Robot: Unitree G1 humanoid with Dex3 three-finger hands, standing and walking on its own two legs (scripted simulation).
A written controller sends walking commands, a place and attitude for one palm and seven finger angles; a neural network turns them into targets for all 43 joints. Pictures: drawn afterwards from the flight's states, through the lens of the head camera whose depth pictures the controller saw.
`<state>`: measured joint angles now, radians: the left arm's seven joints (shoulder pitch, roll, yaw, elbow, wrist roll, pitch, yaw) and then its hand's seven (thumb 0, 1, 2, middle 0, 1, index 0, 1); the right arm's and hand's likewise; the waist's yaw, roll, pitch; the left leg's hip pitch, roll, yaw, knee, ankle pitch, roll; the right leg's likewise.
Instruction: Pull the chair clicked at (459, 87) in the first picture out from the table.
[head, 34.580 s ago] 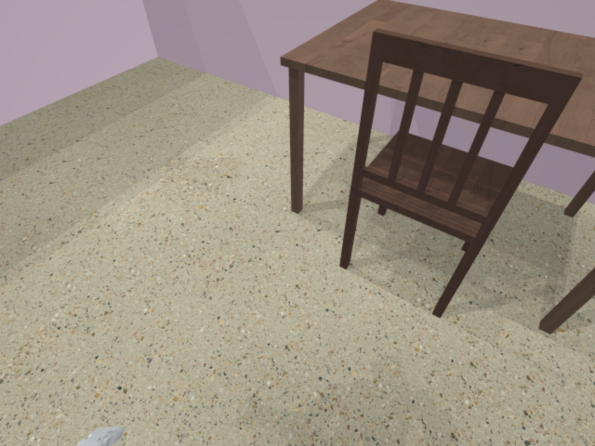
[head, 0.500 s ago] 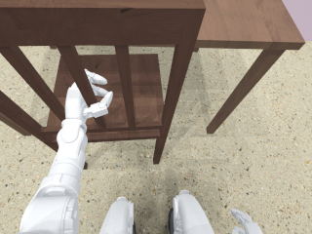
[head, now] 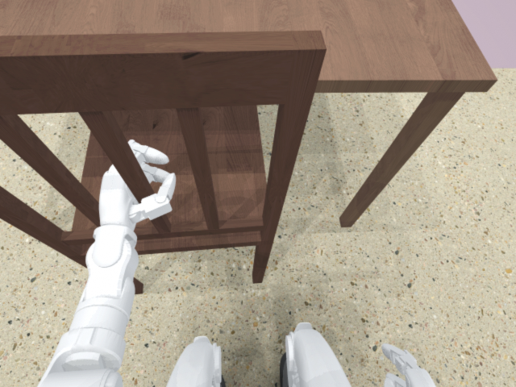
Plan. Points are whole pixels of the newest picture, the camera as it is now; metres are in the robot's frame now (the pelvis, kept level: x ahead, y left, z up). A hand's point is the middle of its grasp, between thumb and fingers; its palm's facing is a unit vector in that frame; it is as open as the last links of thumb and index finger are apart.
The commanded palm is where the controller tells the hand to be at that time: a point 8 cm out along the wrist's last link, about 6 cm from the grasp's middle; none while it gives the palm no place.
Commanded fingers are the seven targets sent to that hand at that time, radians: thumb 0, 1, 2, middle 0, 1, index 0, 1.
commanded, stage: hook a spindle and tug to test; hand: left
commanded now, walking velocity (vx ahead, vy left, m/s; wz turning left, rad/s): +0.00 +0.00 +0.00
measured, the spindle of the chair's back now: (139, 186) +0.40 +0.17 +0.04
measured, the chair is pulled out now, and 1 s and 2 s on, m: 0.04 0.05 0.05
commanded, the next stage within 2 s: open the thumb and straighten the fingers in 0.06 s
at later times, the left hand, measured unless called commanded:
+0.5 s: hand (152, 196) +0.40 +0.15 +0.02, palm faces +0.01 -1.00 -0.04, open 11.0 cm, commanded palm +0.37 +0.21 +0.02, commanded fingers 0.00 -0.55 0.20 -0.30 -0.87 -0.30 -0.87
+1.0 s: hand (144, 184) +0.42 +0.17 +0.02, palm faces +0.00 -1.00 -0.03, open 17.4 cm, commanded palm +0.39 +0.22 +0.03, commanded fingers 0.00 -0.55 0.20 0.00 0.00 0.00 0.00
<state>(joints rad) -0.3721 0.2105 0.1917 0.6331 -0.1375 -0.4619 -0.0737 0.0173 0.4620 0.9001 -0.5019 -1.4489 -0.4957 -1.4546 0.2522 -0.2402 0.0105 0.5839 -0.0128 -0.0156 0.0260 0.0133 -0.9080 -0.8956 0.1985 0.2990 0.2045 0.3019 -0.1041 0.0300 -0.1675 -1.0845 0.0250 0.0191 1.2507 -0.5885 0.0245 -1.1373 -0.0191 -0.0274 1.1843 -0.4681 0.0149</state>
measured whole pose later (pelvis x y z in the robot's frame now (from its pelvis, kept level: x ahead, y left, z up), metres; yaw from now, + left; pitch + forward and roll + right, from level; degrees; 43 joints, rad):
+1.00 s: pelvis -0.02 +0.00 +0.00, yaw +1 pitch +23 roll -2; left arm -0.56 0.30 0.25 0.86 -0.13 -0.44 -0.16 -0.01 -0.54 0.20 -0.03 -0.08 -0.03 -0.08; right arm 0.27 -0.26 0.03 0.64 -0.01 -0.05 -0.01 0.01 -0.91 -0.90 0.20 0.30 0.20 0.30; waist -0.11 0.03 -0.15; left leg -1.11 0.01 0.00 1.25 -0.56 0.03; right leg -1.14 -0.03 -0.05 1.17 -0.44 0.02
